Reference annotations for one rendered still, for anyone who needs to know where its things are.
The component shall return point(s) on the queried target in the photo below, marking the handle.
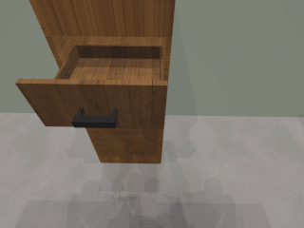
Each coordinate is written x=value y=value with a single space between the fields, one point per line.
x=94 y=121

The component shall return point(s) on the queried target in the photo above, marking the drawer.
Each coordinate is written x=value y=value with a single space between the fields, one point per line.
x=100 y=78

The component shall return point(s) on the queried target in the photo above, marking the cabinet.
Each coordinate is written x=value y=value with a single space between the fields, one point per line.
x=66 y=23

